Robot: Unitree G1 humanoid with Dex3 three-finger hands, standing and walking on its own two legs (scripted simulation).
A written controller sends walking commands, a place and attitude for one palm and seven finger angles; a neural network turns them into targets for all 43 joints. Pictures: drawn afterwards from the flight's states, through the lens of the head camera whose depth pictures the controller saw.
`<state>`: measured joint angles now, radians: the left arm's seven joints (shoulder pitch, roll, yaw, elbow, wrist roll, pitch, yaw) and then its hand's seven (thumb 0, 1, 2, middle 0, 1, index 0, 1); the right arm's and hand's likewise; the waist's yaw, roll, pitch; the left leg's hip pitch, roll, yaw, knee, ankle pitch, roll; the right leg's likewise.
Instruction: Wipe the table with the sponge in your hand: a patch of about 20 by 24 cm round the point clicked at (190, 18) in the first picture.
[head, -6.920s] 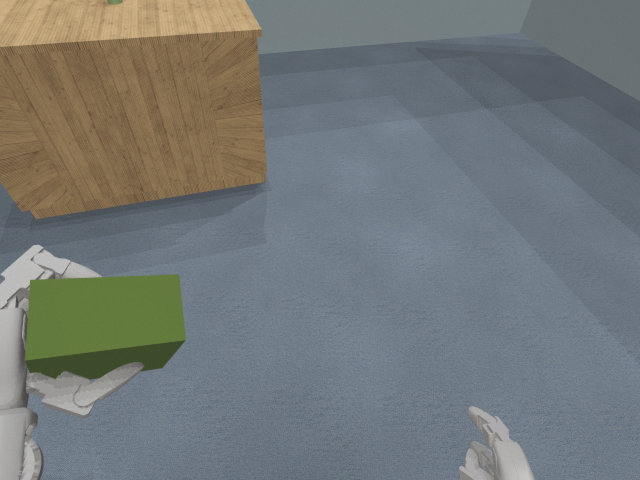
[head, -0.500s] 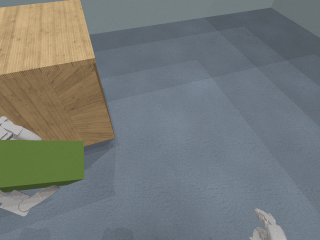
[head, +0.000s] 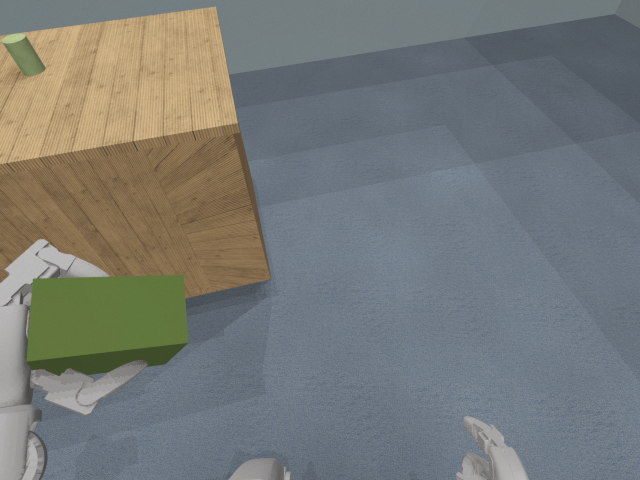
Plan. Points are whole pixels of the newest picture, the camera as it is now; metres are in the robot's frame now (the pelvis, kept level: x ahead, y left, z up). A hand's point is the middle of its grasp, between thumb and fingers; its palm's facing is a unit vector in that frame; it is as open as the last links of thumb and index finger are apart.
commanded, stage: take the last steps up to it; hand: left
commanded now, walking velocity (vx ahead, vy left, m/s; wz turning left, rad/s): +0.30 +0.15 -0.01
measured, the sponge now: (132, 326) +0.23 +0.20 +0.13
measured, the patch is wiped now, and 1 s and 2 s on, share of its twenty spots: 0.00 0.00 0.00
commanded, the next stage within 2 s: come to a stop and stand still in 1.76 s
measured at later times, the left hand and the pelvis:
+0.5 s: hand (95, 215) +0.34 +0.27 +0.17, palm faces +0.32 -0.79 -0.52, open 10.8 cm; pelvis +0.12 +0.05 -0.02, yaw -1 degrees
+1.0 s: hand (61, 134) +0.48 +0.37 +0.17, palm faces +0.36 -0.81 -0.45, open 10.7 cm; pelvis +0.23 +0.13 -0.01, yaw -3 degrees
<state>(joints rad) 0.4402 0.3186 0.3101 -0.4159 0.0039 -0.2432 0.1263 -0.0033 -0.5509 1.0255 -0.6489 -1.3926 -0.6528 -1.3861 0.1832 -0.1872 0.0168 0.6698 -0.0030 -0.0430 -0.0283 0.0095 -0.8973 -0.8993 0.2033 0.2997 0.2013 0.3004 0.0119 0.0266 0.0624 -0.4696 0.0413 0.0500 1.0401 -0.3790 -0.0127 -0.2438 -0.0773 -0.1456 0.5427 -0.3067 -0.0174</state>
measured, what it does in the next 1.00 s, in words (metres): walks ahead: left foot, then right foot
